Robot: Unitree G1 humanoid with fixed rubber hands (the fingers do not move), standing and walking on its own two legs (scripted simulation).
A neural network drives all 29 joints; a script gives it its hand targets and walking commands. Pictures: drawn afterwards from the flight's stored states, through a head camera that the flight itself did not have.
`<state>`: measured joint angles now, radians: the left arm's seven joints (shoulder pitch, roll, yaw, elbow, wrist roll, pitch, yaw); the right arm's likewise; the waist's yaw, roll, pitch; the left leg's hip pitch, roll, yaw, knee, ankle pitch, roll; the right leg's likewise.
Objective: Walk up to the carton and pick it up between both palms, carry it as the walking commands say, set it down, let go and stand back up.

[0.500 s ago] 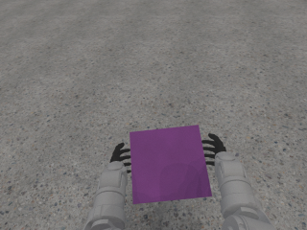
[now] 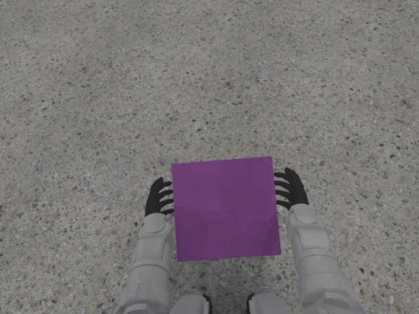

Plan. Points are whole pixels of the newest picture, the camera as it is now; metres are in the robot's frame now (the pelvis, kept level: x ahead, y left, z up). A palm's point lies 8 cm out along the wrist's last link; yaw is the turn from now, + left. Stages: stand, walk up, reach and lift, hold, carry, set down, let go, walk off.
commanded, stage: set down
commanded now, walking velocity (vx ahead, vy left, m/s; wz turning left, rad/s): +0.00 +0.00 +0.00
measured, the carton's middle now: (223, 202) +0.38 +0.01 -0.17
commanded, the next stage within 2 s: none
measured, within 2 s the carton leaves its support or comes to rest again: neither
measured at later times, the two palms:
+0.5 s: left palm (163, 210) +0.35 +0.15 -0.14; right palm (282, 200) +0.37 -0.13 -0.14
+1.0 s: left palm (174, 214) +0.37 +0.15 -0.24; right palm (277, 205) +0.39 -0.14 -0.24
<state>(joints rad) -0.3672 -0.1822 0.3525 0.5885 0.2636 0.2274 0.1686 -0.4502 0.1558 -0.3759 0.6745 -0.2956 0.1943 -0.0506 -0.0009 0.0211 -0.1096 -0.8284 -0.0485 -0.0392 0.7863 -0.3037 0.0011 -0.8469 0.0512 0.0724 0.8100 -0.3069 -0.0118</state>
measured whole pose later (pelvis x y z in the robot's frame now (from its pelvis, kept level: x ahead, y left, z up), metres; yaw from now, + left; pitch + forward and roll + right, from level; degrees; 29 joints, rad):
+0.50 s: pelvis -0.03 -0.01 -0.08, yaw -2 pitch +30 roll +1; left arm -0.60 -0.12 0.42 0.64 0.22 0.25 0.18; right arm -0.69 0.14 -0.35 0.75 -0.26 0.22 -0.19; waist 0.05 0.01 -0.17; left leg -1.30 -0.09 -0.10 1.23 -0.45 -0.04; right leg -1.33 0.11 0.07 1.23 -0.43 -0.01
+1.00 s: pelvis -0.04 +0.03 -0.14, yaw -2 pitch +40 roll +0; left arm -0.70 -0.13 0.35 0.63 0.14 0.20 0.30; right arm -0.84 0.00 -0.34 0.83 -0.16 0.15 -0.11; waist -0.01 -0.01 -0.16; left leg -1.65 -0.13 -0.06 1.45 -0.48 -0.01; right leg -1.66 0.10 0.12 1.44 -0.47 0.05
